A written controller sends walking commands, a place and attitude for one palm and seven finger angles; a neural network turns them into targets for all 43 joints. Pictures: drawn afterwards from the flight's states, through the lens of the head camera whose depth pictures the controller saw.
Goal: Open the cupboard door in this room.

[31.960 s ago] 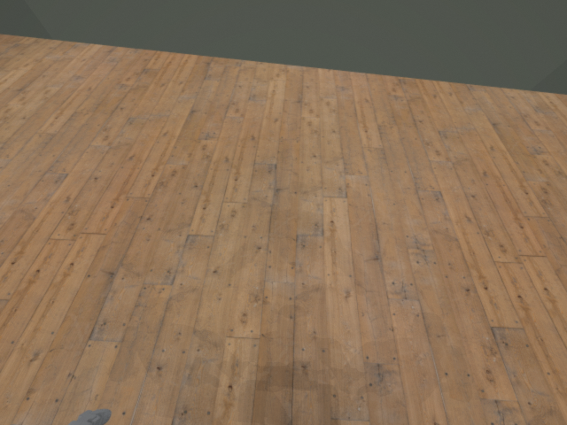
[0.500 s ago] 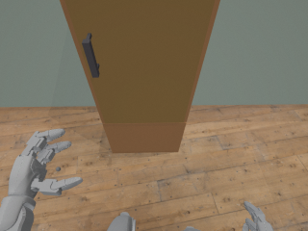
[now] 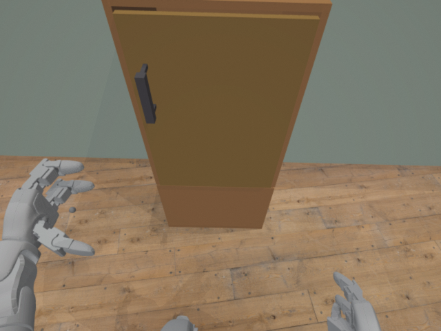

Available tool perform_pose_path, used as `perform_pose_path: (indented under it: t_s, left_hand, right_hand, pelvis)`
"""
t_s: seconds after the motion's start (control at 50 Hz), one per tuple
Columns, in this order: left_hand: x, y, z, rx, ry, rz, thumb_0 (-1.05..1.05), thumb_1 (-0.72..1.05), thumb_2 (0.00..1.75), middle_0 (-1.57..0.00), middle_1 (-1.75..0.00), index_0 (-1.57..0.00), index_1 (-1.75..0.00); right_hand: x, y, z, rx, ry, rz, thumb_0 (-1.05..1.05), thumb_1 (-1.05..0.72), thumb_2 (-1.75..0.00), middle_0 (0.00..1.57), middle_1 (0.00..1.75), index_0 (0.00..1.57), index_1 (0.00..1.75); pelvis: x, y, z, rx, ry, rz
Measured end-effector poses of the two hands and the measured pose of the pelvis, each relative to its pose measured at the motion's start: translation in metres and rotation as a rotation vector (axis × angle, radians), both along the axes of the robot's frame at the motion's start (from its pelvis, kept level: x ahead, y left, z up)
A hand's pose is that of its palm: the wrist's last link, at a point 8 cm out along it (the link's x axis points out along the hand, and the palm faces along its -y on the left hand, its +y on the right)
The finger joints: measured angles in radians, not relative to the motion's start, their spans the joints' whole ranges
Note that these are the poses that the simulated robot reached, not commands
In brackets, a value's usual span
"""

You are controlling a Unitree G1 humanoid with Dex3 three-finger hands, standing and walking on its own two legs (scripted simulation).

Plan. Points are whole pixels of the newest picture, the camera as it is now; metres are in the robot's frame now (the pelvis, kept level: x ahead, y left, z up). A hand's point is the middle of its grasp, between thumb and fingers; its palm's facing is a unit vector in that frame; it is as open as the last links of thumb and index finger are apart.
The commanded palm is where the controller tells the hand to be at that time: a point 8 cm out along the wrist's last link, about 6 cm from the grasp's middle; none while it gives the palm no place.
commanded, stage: raise the hand with hooked fingers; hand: left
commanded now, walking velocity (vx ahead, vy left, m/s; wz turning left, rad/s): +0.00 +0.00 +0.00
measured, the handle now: (147, 94) +0.60 +0.23 +0.08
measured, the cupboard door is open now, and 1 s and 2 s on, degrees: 0 0 0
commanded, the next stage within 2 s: move the hooked fingers beside the handle in 0.58 s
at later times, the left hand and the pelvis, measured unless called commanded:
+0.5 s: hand (78, 198) +0.29 +0.27 +0.09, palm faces +0.09 -1.00 -0.02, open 14.0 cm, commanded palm +0.26 +0.31 +0.10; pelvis +0.00 -0.01 +0.01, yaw -1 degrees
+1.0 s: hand (86, 175) +0.34 +0.27 +0.10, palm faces +0.07 -1.00 +0.00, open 14.0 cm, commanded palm +0.32 +0.32 +0.09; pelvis -0.01 -0.01 +0.00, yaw -1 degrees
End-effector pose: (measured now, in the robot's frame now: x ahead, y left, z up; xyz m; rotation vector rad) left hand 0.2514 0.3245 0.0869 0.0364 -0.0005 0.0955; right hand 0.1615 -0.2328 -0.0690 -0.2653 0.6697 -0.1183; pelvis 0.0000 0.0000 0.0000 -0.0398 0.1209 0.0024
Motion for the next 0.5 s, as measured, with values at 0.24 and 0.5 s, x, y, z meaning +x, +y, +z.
perform_pose_path:
  t_s: [0.24,0.5]
  left_hand:
    - [0.023,-0.001,0.010,-0.018,0.004,-0.025,-0.01,-0.50,0.30,-0.30,-1.20,-0.30,-1.20]
    - [0.016,-0.007,0.008,-0.015,-0.015,-0.007,-0.01,-0.50,0.30,-0.30,-1.20,-0.30,-1.20]
  right_hand:
    - [-0.025,-0.025,0.001,-0.023,0.060,-0.073,0.01,-0.91,-0.90,0.20,0.30,0.21,0.30]
    - [-0.030,-0.025,0.000,-0.014,0.067,-0.079,0.01,-0.91,-0.90,0.20,0.30,0.21,0.30]
  pelvis:
    - [0.003,-0.003,0.006,0.010,-0.003,-0.016]
    - [-0.002,-0.006,0.006,0.013,-0.015,-0.019]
